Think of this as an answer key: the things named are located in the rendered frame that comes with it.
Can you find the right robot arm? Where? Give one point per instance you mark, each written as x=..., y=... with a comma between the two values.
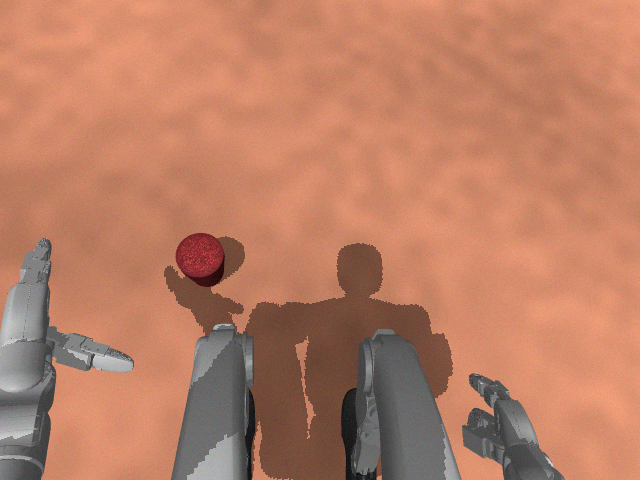
x=527, y=462

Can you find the cup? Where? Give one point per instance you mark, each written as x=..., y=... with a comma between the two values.
x=201, y=257

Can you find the right robot hand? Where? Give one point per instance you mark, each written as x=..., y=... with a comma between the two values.
x=488, y=435

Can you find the right robot foot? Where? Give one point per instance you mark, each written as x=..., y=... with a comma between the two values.
x=349, y=431

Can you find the left robot arm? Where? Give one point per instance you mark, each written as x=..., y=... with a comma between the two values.
x=27, y=386

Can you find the left robot hand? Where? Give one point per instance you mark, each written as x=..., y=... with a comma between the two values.
x=26, y=318

